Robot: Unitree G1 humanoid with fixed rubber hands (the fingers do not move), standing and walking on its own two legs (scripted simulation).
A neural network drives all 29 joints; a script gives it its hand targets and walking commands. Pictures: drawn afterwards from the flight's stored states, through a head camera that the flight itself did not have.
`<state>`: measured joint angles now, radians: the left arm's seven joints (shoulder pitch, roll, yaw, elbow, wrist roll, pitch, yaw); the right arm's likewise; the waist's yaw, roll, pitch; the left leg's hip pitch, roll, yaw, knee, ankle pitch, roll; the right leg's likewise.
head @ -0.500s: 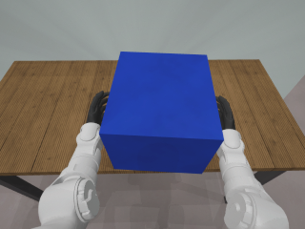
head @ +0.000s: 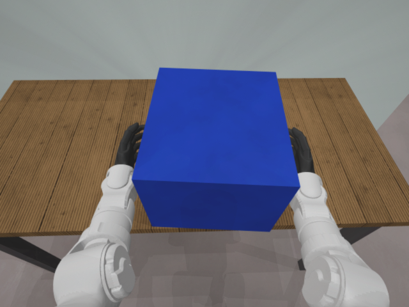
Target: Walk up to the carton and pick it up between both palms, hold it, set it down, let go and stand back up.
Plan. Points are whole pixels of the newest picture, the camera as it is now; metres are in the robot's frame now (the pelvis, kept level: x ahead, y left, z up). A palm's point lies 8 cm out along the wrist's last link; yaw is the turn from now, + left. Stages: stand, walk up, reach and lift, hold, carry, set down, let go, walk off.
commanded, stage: set down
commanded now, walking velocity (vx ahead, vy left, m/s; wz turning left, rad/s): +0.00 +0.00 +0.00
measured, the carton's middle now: (214, 149) +0.46 +0.01 +0.02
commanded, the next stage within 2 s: none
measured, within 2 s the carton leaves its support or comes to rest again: neither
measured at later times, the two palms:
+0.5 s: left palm (116, 166) +0.41 +0.23 +0.02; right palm (309, 170) +0.41 -0.19 +0.01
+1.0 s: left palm (111, 189) +0.36 +0.22 +0.01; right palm (323, 196) +0.35 -0.20 +0.02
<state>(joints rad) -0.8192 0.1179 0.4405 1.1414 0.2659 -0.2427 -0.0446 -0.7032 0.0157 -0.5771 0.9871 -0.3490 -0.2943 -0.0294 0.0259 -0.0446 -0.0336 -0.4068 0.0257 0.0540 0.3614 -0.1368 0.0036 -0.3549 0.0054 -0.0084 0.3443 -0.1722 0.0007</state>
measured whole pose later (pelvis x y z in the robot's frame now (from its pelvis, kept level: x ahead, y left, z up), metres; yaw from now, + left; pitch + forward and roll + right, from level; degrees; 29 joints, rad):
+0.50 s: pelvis -0.01 -0.01 -0.02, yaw +0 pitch +21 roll -1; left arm -0.86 0.31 0.01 1.32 -0.27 -0.32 0.01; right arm -0.77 -0.25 0.10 1.15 0.33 -0.28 -0.08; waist 0.01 0.01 -0.18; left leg -0.73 0.05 0.03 0.58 -0.20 -0.01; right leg -0.67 0.02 -0.03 0.54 -0.23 -0.01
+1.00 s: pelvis -0.02 -0.02 -0.01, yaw +1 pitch +14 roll -1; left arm -0.57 0.32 0.08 0.95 -0.22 -0.22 -0.07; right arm -0.49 -0.22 0.10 0.82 0.32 -0.22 -0.12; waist -0.02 -0.02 -0.13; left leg -0.60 0.05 0.00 0.52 -0.17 -0.03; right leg -0.54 0.03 -0.04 0.51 -0.22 -0.03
